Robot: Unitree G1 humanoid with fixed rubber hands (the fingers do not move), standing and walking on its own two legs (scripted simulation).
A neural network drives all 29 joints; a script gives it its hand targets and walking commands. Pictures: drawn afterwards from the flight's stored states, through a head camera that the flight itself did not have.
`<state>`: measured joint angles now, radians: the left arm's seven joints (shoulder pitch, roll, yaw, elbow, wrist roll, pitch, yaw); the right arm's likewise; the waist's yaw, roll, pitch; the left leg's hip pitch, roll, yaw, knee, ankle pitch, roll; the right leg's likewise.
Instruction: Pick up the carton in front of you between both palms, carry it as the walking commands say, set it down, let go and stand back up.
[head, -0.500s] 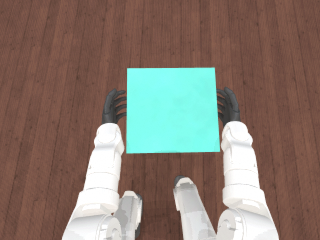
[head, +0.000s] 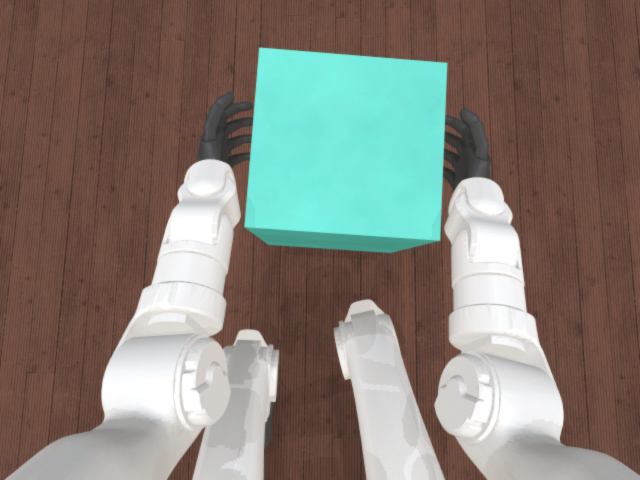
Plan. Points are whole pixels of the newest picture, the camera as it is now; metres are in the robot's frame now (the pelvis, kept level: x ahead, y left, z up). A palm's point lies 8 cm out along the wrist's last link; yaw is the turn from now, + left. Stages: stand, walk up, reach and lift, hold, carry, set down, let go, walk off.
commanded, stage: set down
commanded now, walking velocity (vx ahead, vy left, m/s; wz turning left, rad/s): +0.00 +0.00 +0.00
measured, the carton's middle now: (339, 172) +0.48 -0.11 -0.18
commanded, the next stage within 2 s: none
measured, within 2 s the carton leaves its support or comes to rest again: rests again in 1.22 s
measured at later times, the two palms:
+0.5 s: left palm (258, 170) +0.52 +0.01 -0.24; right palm (446, 196) +0.43 -0.27 -0.24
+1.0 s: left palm (260, 175) +0.53 +0.01 -0.30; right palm (433, 203) +0.43 -0.27 -0.30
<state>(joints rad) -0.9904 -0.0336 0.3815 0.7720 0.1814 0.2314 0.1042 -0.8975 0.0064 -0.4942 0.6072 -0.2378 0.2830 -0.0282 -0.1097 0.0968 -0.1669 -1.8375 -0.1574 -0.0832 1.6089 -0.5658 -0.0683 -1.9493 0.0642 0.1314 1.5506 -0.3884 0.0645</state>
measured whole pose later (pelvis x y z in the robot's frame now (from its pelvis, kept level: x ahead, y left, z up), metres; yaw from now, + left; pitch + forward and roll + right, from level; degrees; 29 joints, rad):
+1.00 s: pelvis -0.02 +0.02 -0.13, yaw +1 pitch +46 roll -1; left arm -1.48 0.17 0.11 1.11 0.06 0.21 0.18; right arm -1.22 -0.13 -0.61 0.81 -0.18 0.22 0.01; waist -0.21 0.09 0.17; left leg -2.26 -0.24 -0.08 2.08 -0.62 -0.07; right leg -2.32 0.01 0.09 1.98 -0.45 0.10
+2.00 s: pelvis -0.03 +0.01 -0.16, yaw -1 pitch +39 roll -2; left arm -1.52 0.35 -0.10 1.10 -0.12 0.11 0.11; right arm -1.32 -0.37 -0.44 1.18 0.12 -0.04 -0.02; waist -0.18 0.03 0.39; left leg -2.23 -0.13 -0.05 2.19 -0.64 -0.04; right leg -2.30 -0.05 0.02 2.06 -0.44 0.04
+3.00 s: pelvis +0.01 +0.01 +0.04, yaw -4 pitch +47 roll +1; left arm -1.17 0.24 0.14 0.86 0.05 0.25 0.08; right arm -0.95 -0.24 -0.42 0.73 0.06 0.18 0.02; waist -0.18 0.06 -0.09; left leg -1.74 -0.07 -0.05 1.45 -0.53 -0.03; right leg -1.83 0.02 0.04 1.36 -0.33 0.02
